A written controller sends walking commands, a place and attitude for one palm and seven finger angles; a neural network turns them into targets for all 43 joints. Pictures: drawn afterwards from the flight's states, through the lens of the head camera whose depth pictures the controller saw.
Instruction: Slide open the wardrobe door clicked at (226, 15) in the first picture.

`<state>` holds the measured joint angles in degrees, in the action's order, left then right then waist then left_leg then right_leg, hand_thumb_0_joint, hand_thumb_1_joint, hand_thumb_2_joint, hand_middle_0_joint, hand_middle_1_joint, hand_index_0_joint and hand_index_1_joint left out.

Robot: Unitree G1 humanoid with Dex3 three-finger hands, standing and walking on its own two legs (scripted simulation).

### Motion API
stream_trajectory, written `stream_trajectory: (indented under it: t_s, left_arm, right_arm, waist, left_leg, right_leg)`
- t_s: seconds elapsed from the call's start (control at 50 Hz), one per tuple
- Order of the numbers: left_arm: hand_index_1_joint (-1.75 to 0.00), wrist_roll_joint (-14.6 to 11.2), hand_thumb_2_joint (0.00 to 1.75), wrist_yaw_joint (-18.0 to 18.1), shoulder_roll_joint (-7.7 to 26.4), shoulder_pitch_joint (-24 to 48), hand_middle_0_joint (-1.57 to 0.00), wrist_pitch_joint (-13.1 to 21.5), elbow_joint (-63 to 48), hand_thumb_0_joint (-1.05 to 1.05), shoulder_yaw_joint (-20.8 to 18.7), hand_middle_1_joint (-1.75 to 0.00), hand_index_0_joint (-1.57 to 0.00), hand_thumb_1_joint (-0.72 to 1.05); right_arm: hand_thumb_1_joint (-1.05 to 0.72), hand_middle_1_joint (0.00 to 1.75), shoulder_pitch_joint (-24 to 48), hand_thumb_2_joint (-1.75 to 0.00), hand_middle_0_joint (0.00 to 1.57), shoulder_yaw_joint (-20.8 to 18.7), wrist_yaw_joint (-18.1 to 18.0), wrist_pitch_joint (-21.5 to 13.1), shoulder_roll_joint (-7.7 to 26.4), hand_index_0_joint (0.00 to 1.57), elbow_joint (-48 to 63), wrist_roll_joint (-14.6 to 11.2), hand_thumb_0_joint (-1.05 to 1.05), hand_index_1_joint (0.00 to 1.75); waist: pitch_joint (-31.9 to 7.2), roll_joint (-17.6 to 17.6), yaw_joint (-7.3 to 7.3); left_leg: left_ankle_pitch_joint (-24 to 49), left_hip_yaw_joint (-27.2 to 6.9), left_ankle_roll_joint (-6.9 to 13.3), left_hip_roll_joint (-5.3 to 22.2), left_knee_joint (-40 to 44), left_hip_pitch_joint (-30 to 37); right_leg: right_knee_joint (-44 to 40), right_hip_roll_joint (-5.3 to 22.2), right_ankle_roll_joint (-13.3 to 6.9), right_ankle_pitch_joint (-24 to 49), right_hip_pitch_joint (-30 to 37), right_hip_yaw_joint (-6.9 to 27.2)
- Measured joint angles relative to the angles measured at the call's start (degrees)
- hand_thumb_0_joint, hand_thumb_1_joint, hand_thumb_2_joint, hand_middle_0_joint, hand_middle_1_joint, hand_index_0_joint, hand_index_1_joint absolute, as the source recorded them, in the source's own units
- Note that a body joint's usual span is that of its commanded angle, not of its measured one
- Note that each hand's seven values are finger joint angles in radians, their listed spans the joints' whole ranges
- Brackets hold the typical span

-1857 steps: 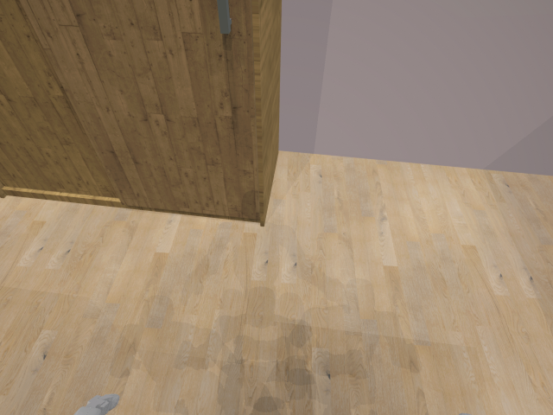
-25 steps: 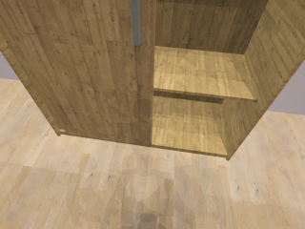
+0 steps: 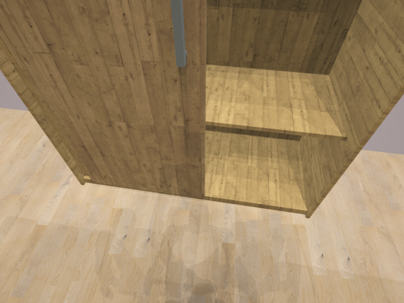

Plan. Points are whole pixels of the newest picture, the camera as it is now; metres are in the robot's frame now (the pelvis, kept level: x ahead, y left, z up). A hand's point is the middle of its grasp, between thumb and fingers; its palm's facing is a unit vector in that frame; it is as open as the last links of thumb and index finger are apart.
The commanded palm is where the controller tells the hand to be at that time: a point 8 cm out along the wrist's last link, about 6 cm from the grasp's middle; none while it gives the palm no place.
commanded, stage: look to check the result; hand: right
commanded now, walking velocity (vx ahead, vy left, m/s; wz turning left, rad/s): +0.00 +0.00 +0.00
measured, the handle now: (179, 10) +0.72 +0.10 +0.24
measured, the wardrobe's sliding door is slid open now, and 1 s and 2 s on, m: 0.56 0.56 0.56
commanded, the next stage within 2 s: stand and wait in 0.48 s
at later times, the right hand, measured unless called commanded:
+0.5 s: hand out of the picture +0.02 -0.18 -0.18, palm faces +0.02 +0.98 -0.19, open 7.4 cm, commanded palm none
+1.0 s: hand out of the picture +0.03 -0.20 -0.18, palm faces +0.01 +0.98 -0.21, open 7.4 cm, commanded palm none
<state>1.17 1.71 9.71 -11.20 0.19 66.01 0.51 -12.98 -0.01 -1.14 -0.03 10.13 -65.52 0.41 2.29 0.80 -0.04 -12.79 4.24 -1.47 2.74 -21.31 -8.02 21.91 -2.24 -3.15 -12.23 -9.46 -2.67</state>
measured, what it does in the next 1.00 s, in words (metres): stands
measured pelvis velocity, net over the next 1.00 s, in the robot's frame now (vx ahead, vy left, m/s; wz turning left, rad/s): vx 0.01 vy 0.00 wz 0.00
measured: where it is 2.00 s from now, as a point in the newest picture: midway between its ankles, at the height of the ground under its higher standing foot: outside the picture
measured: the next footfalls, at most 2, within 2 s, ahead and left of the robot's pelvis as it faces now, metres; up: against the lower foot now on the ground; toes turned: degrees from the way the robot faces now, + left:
none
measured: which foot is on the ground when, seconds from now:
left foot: down 0.00-1.00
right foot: down 0.00-1.00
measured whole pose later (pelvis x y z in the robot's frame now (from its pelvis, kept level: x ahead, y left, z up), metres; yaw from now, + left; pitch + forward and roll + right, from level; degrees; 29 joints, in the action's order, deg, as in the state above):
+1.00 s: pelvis +0.01 +0.00 +0.00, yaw +0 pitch -1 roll +0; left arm 1.0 2.0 11.2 -10.0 0.6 66.4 0.2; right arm -11.8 -0.5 -1.0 -0.1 12.1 -65.6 0.4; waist 3.1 1.0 0.0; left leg -13.2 4.0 -1.9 3.1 -19.7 -5.6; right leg 20.3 -2.7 -3.5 -12.8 -7.0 -2.9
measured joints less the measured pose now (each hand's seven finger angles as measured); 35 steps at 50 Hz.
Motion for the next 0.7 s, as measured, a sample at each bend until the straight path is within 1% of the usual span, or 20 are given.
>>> stream_trajectory:
  t_s: [0.22, 0.7]
  left_arm:
    - [-0.3, -0.14, 0.89, 0.26, -0.22, -0.39, -0.2, 0.05, 0.6, 0.01, 0.02, -0.29, -0.2, 0.91]
    - [-0.3, -0.15, 0.89, 0.36, 0.12, 0.33, -0.2, 0.53, 0.4, 0.0, -0.03, -0.29, -0.2, 0.91]
  right_arm:
    - [-0.91, 0.3, -1.23, -0.9, 0.2, -0.12, -0.19, 0.08, 0.24, 0.2, -0.89, -0.04, 0.0, 0.29]
    - [-0.91, 0.3, 0.44, -0.9, 0.2, -0.33, -0.07, -0.1, 0.59, 0.2, -0.04, 0.01, 0.0, 0.29]
  waist:
    - [0.49, -0.06, 0.15]
    - [0.37, 0.2, 0.0]
  left_leg:
    - [-0.47, -0.06, -0.22, 0.15, 0.41, 0.88]
    - [-0.89, -0.18, -0.5, 0.47, 0.87, 1.92]
  right_leg:
    - [-0.23, -0.18, -0.19, -0.61, 0.81, -0.04]
    - [-1.03, -0.54, -0.42, -0.9, 2.02, -0.14]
